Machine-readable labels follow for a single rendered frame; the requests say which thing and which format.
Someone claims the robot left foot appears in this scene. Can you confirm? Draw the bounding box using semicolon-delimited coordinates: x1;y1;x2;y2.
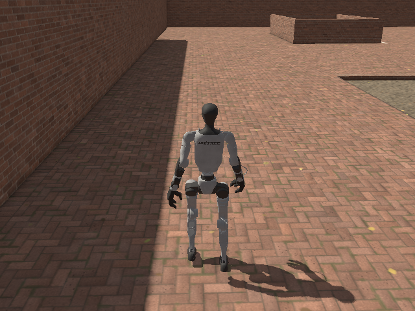
187;247;196;261

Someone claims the robot left forearm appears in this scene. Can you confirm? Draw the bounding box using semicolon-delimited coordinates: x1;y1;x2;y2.
170;157;185;191

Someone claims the left robot upper arm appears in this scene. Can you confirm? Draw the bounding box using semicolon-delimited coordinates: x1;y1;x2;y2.
179;131;196;168

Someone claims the robot right hand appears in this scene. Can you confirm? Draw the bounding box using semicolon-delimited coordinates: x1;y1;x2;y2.
230;179;245;193

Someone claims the robot right forearm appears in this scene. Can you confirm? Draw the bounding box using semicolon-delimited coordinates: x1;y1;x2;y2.
232;156;244;182

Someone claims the right robot upper arm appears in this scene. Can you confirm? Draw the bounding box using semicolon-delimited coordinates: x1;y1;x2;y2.
222;131;239;166

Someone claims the left robot shin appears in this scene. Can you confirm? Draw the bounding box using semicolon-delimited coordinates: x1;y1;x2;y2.
187;209;196;252

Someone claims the robot left hand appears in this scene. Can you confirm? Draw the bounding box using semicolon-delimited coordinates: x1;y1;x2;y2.
167;189;182;209

